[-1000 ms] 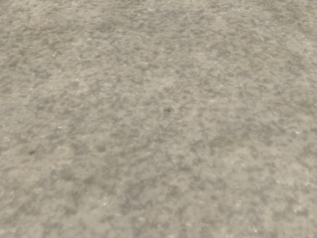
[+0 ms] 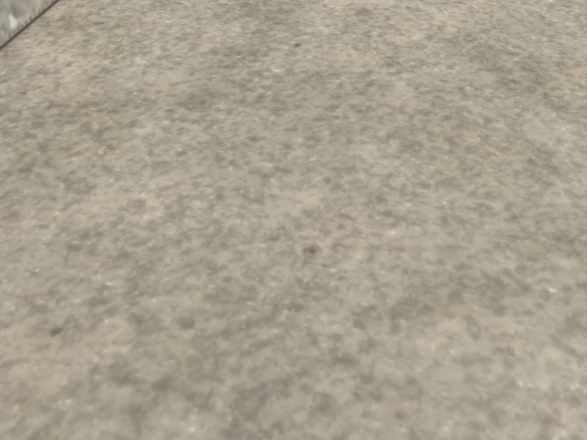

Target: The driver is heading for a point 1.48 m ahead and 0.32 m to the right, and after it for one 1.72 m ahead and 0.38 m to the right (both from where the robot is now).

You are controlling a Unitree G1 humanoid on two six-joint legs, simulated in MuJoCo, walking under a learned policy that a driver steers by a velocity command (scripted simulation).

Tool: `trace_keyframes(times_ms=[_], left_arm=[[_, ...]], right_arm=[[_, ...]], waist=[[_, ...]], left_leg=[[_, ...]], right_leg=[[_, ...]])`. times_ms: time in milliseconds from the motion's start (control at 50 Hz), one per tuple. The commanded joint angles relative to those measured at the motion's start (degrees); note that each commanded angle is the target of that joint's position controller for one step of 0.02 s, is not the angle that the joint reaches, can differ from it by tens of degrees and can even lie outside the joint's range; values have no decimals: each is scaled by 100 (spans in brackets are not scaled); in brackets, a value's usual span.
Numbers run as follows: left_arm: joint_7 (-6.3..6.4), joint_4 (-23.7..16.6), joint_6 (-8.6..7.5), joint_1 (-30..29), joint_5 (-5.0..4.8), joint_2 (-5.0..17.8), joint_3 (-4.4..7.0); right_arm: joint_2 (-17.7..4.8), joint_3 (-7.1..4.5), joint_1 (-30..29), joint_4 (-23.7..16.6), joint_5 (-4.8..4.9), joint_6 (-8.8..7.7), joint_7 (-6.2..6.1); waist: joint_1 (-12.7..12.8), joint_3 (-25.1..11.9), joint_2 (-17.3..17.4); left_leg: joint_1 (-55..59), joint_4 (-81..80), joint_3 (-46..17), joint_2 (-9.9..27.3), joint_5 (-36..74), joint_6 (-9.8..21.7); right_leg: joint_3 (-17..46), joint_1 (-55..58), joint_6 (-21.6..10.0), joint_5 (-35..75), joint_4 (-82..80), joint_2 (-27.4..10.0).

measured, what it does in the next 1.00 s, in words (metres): walks ahead: right foot, then left foot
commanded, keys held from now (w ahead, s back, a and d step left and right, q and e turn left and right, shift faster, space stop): w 1.00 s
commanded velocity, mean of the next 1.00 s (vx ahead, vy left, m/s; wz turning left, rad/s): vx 0.46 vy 0.00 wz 0.00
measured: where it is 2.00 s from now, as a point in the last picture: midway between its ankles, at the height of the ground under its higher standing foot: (354, 254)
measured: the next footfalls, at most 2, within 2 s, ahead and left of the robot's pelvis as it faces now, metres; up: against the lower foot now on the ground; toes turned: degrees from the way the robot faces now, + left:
right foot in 0.18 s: +0.08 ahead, -0.13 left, +0.00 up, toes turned -1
left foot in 0.62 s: +0.48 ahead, +0.04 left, +0.00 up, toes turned +0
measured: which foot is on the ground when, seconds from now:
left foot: down 0.00-0.18, up 0.20-0.60, down 0.62-1.00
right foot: down 0.00-0.04, up 0.06-0.16, down 0.18-0.62, up 0.64-1.00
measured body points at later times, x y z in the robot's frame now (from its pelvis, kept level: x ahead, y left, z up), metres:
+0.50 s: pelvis +0.19 -0.06 +0.01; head +0.22 -0.08 +0.46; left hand +0.13 +0.20 -0.12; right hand +0.42 -0.28 -0.08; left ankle +0.39 +0.08 -0.68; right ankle +0.04 -0.13 -0.73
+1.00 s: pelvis +0.47 -0.06 +0.02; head +0.49 -0.07 +0.47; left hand +0.66 +0.19 -0.08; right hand +0.48 -0.33 -0.12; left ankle +0.44 +0.04 -0.73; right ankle +0.65 -0.24 -0.67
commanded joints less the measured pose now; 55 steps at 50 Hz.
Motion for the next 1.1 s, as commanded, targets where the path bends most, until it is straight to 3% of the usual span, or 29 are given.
trace_keyframes(times_ms=[20, 40, 60, 120, 140, 160, 180, 200, 220, 240, 260, 280, 320, 380, 440, 520, 580, 620, 640, 660, 680, 700, 720, 740, 760, 800, 900, 1020, 1100], left_arm=[[-86, -530, -289, -508, -14, 321, 35], [-123, -589, -345, -532, -20, 308, 21], [-166, -648, -387, -704, -10, 395, 30], [-282, -835, -407, -1142, -63, 374, -12], [-312, -713, -394, -812, -87, 392, 5], [-308, -310, -360, 229, -86, 463, 87], [-252, 56, -276, 1195, 32, 968, 298], [-220, 99, -220, 1824, 59, 1712, 475], [-208, -9, -216, 1543, 104, 1193, 284], [-181, -116, -214, 1110, 136, 769, 166], [-182, -201, -205, 850, 161, 625, 125], [-205, -224, -179, 733, 141, 631, 108], [-203, -197, -100, 808, 164, 442, 25], [-107, -225, -52, 709, 144, 680, 45], [20, -228, -57, 739, 158, 807, 56], [52, -54, -94, 1044, 73, 868, 111], [52, -89, -28, 922, 137, 1018, 196], [33, -173, 103, 724, 212, 1023, 195], [19, -298, 97, 769, 305, 804, 108], [-100, -202, 14, 1752, 211, -96, -127], [-142, -228, -139, 1161, 53, 594, 15], [-150, -522, -226, 504, -122, 887, 118], [-103, -611, -267, 167, -113, 879, 118], [-61, -609, -247, 93, -32, 839, 164], [-48, -589, -179, 300, 11, 725, 167], [-22, -589, -48, 452, 43, 486, 140], [9, -1009, 3, -629, 161, 496, 115], [-122, -1315, -70, -1728, 60, 451, 45], [-243, -1433, -141, -1658, 35, 696, 107]], right_arm=[[-938, -191, 349, -158, 42, -192, 50], [-1067, -223, 489, -125, 34, -205, 62], [-1043, -224, 645, -107, 9, -212, 73], [-1027, -214, 761, -81, 19, -135, 106], [-1078, -212, 375, -197, 52, -58, 86], [-1185, -216, -380, -419, 66, 25, 49], [-1052, -178, -830, -661, 9, 16, 16], [-576, -48, -811, -880, -141, -100, -14], [-669, -60, -717, -819, -87, -216, -13], [-686, -64, -599, -739, 43, -277, 42], [-648, -49, -612, -687, 84, -289, 84], [-650, -74, -743, -701, 32, -300, 96], [-521, -80, -851, -735, -33, -245, 174], [-265, 24, -1397, -1012, -87, -158, 249], [-127, 138, -2282, -1327, -87, -189, 272], [-383, 118, -2749, -1565, -13, -204, 351], [-750, -32, -2247, -1490, -38, -212, 338], [-1102, -226, -707, -1036, -38, -151, 245], [-1433, -302, 334, -813, -151, -105, 176], [-1460, -285, 521, -676, -177, -126, 245], [-952, -174, 356, -634, -98, -118, 237], [-840, -120, -258, -715, -79, -141, 218], [-761, -88, -710, -778, -110, -184, 238], [-662, -56, -922, -793, -184, -227, 265], [-587, -26, -1005, -762, -254, -256, 277], [-574, -14, -992, -660, -189, -281, 300], [-1016, -109, -532, -434, -164, -258, 124], [-1191, -134, 163, -136, -41, -147, 84], [-1292, -170, 193, -62, -40, -9, 62]], waist=[[-157, 596, 838], [-154, 554, 1054], [-244, 501, 962], [-285, 419, 906], [-11, 289, 851], [621, 3, 794], [1035, -258, 43], [1085, -516, -1719], [847, -360, -1264], [600, 202, -706], [446, 360, -444], [374, 484, -299], [275, 373, -451], [201, 547, -343], [348, 778, -357], [294, 812, -443], [-141, 165, -625], [-913, -731, -712], [-1146, -1534, -83], [-517, -2386, 1468], [-801, -1857, 814], [-602, -770, 665], [-386, -260, 74], [-184, -2, -69], [47, -24, 104], [209, 64, 312], [-38, 383, 290], [-470, 400, 303], [-229, 310, 462]], left_leg=[[644, -1502, -2144, 1213, -919, 1062], [995, -1521, -2684, 1593, -270, 1290], [1337, -1442, -2842, 1751, 512, 1385], [1879, -1327, -2741, 2105, 2172, 1276], [1365, -1299, -2253, 1910, 2261, 1028], [187, -1038, -1417, 1398, 2510, 672], [-1083, 299, -515, 673, 2836, 236], [-2562, 2288, 166, -152, 593, -223], [-3232, 3183, -451, -114, -812, -188], [-3656, 3539, -635, 169, -565, -55], [-3722, 3434, -463, 390, -116, 29], [-3805, 3170, -242, 556, 263, 66], [-3436, 2852, 41, 659, 723, 29], [-3049, 1928, 341, 584, 1379, -186], [-2251, 301, 602, 310, 2358, -240], [-1966, -590, 421, 202, 2764, -14], [-1201, -611, 487, -100, 2223, 302], [740, -695, 487, -101, 2184, 640], [2615, -376, -767, 988, 2080, 1000], [4366, -940, -3729, 2411, 753, 2085], [3747, -1663, -4054, 2161, -100, 1790], [2702, -1972, -3149, 1998, -58, 1530], [1705, -2240, -2560, 1812, 512, 1389], [1030, -2387, -2099, 1625, 1064, 1314], [606, -2547, -1762, 1462, 1293, 1269], [86, -2806, -1341, 1333, 1343, 1296], [-125, -3071, -705, 1179, 1507, 1203], [594, -2703, -397, 1247, 1586, 937], [1230, -2103, -588, 1605, 1880, 732]], right_leg=[[-117, -1517, -300, -85, 204, 85], [-213, -1851, -291, 353, 569, 93], [-188, -2194, -289, 251, 803, 85], [-144, -2740, -298, -816, 559, -36], [-228, -1825, -315, -206, -228, -25], [-382, 256, -358, 1034, -1291, 163], [458, 1968, -429, 1396, -1432, -190], [2963, 3039, -1022, 1516, -2092, -1676], [3670, 3008, -1409, 2078, -2124, -2136], [2925, 2832, -1335, 2533, -1980, -2014], [2185, 2663, -1115, 2955, -1978, -1721], [1663, 2574, -901, 3578, -1997, -1520], [1068, 2246, -691, 4252, -2121, -1235], [618, 1466, -728, 4381, -2556, -1038], [260, 773, -558, 4118, -2935, -794], [238, 1371, -540, 4288, -2932, -1092], [214, 2134, -436, 6434, -1994, -1242], [67, 1730, -281, 7178, -28, -1035], [2, 319, -211, 5143, 1731, -702], [294, -1905, 83, -529, 3842, 461], [840, -2415, -76, -774, 4392, 269], [640, -2728, -131, -230, 4286, -35], [501, -2508, -124, 277, 3968, -319], [432, -2281, -77, 542, 3699, -493], [477, -1904, -44, 694, 3545, -661], [398, -1698, 77, 678, 3104, -799], [193, -2220, 396, 2050, 1409, -923], [-49, -1941, 411, 2793, -225, -560], [-71, -1588, 100, 1993, -676, -414]])
Keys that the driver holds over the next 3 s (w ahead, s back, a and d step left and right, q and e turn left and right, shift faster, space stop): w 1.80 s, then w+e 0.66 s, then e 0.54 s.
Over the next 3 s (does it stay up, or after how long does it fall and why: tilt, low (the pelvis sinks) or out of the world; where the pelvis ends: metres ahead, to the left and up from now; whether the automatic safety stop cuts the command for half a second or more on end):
stays up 1.46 -0.20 0.01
